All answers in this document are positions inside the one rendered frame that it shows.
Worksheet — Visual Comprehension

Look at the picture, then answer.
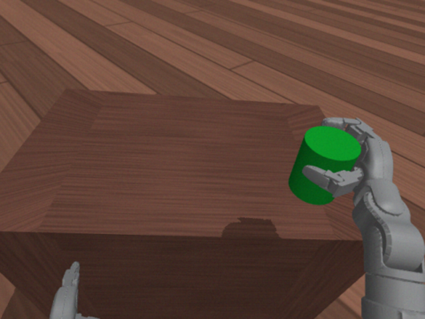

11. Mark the left robot hand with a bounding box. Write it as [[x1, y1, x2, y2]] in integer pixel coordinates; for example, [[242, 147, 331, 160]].
[[49, 261, 100, 319]]

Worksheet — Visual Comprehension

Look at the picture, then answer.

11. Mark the right robot hand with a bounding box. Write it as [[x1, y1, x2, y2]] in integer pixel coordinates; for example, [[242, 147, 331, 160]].
[[302, 118, 393, 197]]

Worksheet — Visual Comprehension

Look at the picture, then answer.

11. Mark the right robot arm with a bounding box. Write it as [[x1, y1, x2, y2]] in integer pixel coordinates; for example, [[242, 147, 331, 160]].
[[352, 179, 425, 319]]

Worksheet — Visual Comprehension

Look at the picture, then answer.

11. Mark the can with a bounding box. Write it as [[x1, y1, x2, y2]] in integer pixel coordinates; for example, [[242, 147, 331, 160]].
[[288, 126, 361, 205]]

